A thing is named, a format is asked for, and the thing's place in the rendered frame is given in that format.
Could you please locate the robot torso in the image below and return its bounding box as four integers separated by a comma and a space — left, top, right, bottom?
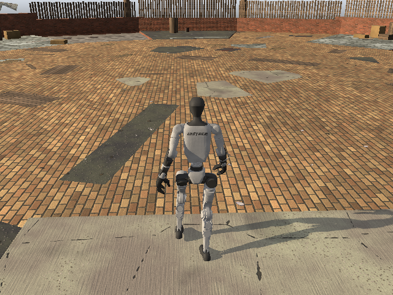
183, 121, 211, 184

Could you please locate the left robot upper arm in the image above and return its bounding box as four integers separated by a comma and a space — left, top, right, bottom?
168, 124, 184, 159

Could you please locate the right robot foot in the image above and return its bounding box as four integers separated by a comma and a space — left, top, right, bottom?
199, 245, 211, 261

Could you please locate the right robot forearm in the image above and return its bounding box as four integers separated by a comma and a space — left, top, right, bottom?
218, 148, 227, 167

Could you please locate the left robot hand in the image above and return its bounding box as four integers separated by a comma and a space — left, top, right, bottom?
156, 176, 170, 194

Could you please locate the right robot upper arm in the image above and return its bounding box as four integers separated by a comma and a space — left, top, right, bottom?
210, 124, 225, 156

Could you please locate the left robot forearm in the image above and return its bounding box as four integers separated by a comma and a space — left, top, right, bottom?
158, 149, 173, 179

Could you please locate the right robot hand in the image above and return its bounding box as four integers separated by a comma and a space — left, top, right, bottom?
212, 163, 227, 175

